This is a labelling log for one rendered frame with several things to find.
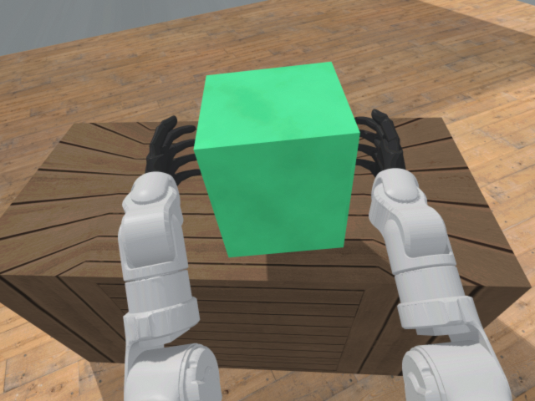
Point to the robot left upper arm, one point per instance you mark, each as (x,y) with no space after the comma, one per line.
(181,373)

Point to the left robot hand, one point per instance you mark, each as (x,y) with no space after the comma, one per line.
(162,152)

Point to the left robot forearm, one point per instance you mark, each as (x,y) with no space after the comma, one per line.
(153,255)

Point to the right robot forearm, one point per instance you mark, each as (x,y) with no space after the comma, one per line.
(432,299)

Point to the right robot hand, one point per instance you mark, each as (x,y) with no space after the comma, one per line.
(388,153)

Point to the pedestal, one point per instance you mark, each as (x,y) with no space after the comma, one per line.
(328,311)

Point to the robot right upper arm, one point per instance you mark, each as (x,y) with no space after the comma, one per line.
(454,371)

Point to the carton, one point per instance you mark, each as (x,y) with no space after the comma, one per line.
(277,150)

